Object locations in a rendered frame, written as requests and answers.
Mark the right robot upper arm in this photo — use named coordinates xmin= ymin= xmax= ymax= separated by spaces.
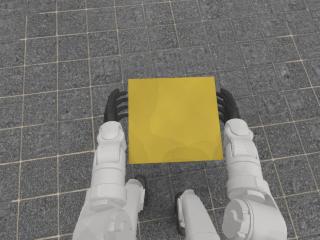
xmin=221 ymin=197 xmax=287 ymax=240

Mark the robot right shin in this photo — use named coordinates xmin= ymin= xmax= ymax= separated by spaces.
xmin=179 ymin=189 xmax=200 ymax=227

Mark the right robot hand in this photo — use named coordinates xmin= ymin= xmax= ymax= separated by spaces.
xmin=216 ymin=88 xmax=241 ymax=125

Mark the left robot foot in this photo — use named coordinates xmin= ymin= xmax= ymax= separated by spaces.
xmin=134 ymin=174 xmax=147 ymax=216

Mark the right robot forearm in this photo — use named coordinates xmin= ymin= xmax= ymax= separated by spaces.
xmin=223 ymin=118 xmax=287 ymax=239

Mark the left robot forearm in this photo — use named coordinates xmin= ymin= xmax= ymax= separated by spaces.
xmin=72 ymin=121 xmax=127 ymax=240

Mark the carton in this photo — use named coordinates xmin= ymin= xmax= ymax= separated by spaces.
xmin=128 ymin=76 xmax=224 ymax=164

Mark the left robot upper arm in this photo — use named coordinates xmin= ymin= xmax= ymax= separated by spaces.
xmin=72 ymin=208 xmax=135 ymax=240

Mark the left robot hand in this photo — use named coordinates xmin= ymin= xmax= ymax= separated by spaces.
xmin=103 ymin=88 xmax=129 ymax=123

